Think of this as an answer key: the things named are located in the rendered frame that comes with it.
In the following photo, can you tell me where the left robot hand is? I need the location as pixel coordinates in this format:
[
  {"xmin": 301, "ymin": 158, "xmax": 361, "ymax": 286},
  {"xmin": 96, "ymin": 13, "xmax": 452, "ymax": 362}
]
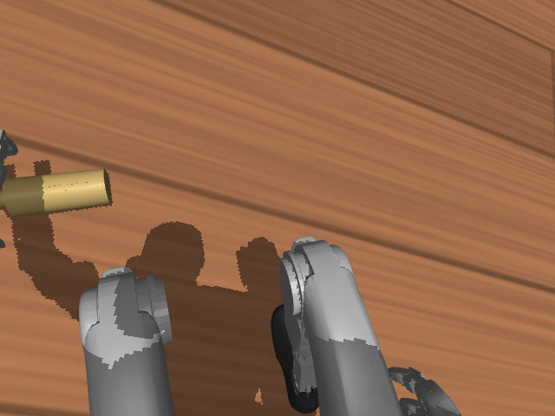
[{"xmin": 0, "ymin": 130, "xmax": 18, "ymax": 249}]

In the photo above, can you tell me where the right robot hand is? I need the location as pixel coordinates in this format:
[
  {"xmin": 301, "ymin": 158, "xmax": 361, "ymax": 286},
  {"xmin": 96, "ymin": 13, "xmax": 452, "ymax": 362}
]
[{"xmin": 388, "ymin": 367, "xmax": 461, "ymax": 416}]

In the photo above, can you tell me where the bottle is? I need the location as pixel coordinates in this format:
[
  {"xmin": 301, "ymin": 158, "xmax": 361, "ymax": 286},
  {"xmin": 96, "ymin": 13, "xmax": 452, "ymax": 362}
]
[{"xmin": 0, "ymin": 168, "xmax": 112, "ymax": 217}]

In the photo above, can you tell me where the right robot foot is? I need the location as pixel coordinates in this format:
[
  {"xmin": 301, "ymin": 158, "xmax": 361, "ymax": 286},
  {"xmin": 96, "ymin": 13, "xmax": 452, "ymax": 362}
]
[{"xmin": 271, "ymin": 304, "xmax": 319, "ymax": 413}]

